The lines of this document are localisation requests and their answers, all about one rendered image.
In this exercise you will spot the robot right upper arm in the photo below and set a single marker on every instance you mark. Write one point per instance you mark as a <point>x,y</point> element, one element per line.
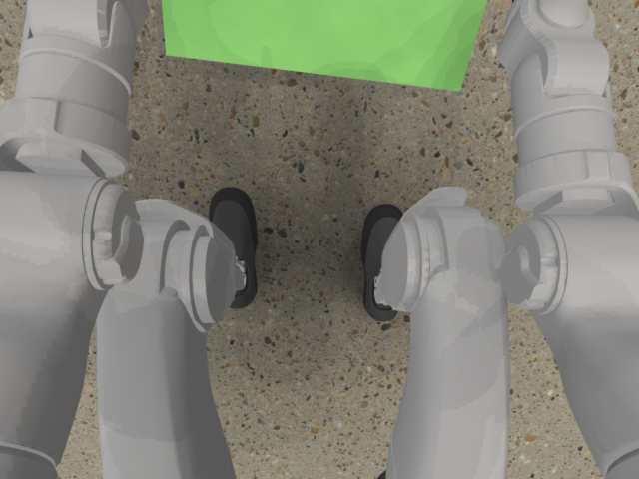
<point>578,276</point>

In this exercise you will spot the robot right thigh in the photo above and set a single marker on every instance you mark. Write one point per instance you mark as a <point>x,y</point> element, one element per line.
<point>453,420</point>

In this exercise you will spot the right robot forearm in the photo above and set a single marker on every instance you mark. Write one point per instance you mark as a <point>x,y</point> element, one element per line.
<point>562,110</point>

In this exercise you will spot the robot left upper arm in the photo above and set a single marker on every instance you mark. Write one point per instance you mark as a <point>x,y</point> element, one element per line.
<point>65,240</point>

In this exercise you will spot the robot left foot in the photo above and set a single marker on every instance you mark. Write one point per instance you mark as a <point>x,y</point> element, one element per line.
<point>232,211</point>

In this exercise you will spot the left robot forearm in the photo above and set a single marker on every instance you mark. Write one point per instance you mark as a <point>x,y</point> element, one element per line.
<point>75,77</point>

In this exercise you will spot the carton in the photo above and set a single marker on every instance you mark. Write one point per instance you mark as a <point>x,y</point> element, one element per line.
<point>423,43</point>

